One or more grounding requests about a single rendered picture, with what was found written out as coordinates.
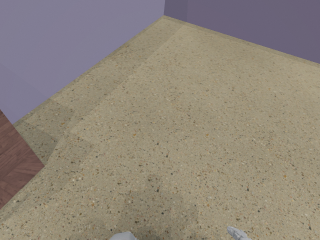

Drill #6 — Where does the right robot hand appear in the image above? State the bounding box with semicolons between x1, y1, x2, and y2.
227;226;252;240

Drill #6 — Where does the cabinet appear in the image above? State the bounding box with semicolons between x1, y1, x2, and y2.
0;110;44;209

